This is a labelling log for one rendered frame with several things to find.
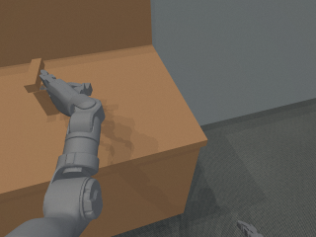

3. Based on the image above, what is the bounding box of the robot left hand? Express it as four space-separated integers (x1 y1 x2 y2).
39 69 88 117

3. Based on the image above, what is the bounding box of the robot right hand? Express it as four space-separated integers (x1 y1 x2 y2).
236 220 264 237

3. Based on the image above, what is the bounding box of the robot left forearm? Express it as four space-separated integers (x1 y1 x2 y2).
42 94 106 215

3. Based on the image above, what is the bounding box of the left robot upper arm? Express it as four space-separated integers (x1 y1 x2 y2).
5 177 103 237

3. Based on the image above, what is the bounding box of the counter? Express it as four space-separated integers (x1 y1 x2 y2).
0 0 208 237

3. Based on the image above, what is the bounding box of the tap lever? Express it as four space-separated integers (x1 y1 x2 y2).
39 83 93 96

